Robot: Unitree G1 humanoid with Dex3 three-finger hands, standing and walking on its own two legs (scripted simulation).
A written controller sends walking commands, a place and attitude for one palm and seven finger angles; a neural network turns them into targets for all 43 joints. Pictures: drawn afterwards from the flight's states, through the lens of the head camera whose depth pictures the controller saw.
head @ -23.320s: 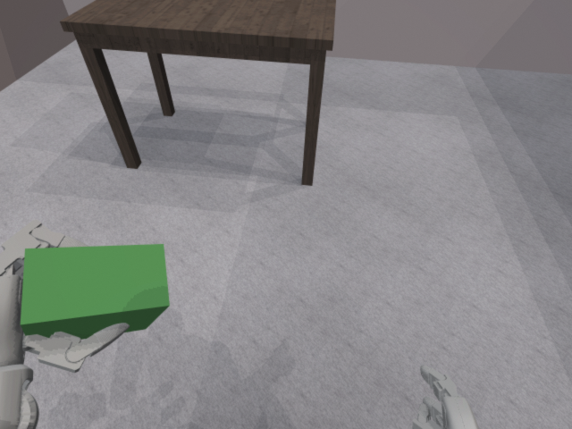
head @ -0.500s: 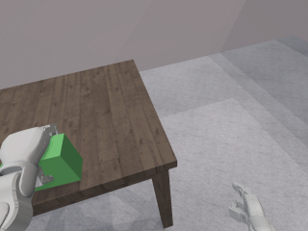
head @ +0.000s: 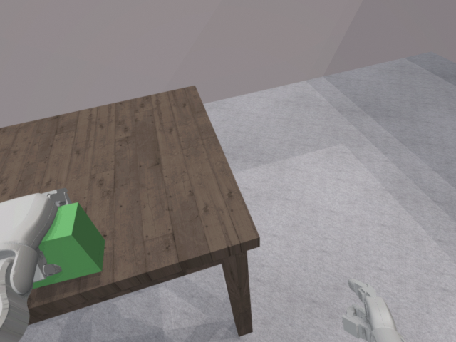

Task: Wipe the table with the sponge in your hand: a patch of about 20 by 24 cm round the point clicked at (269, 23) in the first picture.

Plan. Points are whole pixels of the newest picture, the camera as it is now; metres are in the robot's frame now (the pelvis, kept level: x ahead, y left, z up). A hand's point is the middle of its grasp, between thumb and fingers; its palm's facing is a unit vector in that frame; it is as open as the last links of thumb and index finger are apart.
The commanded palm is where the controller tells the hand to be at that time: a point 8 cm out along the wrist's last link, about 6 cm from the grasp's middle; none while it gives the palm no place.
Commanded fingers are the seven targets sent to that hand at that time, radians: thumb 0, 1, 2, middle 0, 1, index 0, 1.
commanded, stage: move the sponge above the wiping area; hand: left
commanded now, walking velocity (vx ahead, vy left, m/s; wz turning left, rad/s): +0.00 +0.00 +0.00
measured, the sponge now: (56, 253) +0.21 +0.34 +0.07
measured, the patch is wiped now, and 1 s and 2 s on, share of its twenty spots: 0.00 0.00 0.00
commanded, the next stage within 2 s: lower the sponge onto the table in 0.84 s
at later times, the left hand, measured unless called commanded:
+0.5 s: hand (28, 239) +0.20 +0.36 +0.11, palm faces -0.01 -0.03 -1.00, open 10.2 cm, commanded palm +0.19 +0.35 +0.17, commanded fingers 0.00 0.10 1.30 -1.20 -1.60 -1.20 -1.60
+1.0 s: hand (35, 239) +0.21 +0.35 +0.11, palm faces -0.02 -0.04 -1.00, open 10.2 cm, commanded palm +0.18 +0.35 +0.18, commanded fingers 0.00 0.10 1.30 -1.20 -1.60 -1.20 -1.60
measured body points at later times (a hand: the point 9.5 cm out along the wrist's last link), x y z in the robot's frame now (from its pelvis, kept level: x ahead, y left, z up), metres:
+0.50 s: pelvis +0.00 +0.01 +0.00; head -0.01 -0.03 +0.45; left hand +0.20 +0.36 +0.17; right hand +0.22 -0.21 -0.10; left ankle -0.02 +0.11 -0.75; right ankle +0.00 -0.11 -0.75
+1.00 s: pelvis +0.00 +0.01 +0.00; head +0.00 -0.02 +0.45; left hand +0.20 +0.35 +0.16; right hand +0.23 -0.20 -0.10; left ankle -0.02 +0.11 -0.75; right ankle +0.00 -0.11 -0.75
